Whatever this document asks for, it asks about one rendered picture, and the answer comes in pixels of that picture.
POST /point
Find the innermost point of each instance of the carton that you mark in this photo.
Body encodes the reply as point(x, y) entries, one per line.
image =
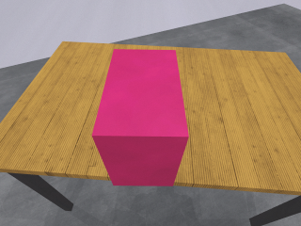
point(141, 129)

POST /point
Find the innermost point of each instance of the table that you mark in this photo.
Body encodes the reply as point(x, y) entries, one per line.
point(242, 109)

